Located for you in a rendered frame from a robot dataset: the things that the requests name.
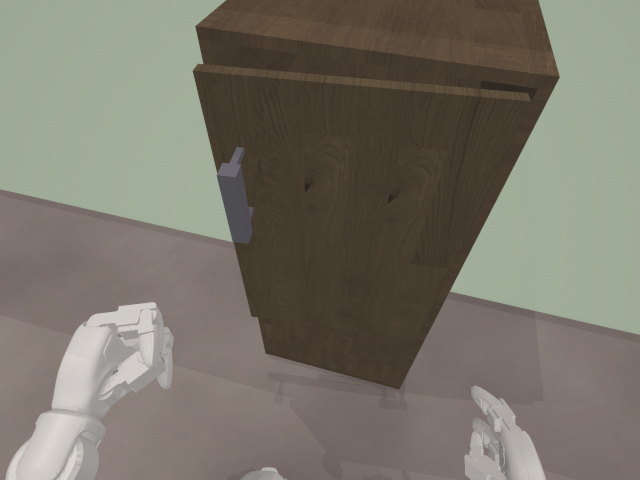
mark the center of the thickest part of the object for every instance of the right robot hand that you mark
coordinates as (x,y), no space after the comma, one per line
(512,451)

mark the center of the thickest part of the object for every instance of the handle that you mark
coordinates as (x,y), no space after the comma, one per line
(231,183)

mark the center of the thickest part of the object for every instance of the left robot hand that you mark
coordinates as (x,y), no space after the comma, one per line
(84,381)

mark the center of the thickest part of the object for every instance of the cupboard door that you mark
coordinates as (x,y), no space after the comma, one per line
(363,190)

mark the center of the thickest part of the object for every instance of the robot left forearm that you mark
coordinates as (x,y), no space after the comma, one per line
(63,447)

